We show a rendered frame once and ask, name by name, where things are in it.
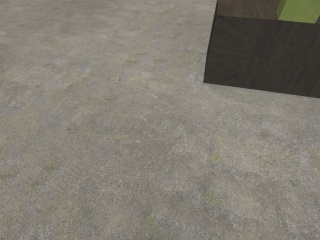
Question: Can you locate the carton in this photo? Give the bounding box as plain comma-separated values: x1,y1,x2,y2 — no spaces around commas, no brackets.
276,0,320,24

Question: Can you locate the pedestal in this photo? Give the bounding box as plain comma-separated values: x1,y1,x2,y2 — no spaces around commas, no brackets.
203,0,320,99

